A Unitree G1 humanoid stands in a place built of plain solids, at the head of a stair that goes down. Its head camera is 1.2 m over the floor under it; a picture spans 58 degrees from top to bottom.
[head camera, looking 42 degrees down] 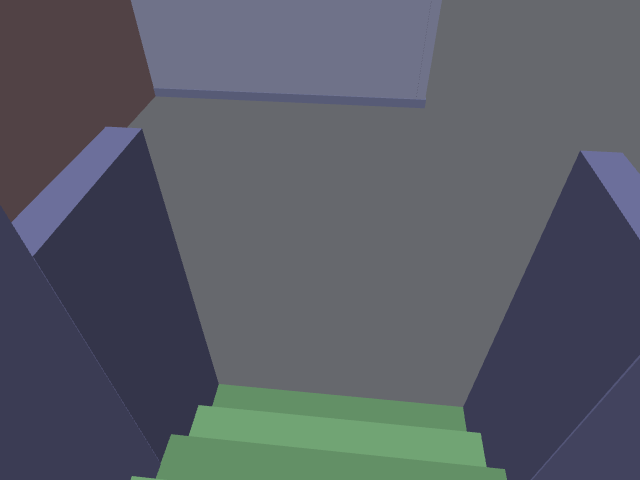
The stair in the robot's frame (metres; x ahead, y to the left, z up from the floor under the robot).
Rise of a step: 0.19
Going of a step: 0.21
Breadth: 1.20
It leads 6 degrees to the right of straight ahead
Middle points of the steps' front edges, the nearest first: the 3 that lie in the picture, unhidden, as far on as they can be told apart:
0.64 -0.05 -0.38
0.85 -0.07 -0.57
1.06 -0.09 -0.76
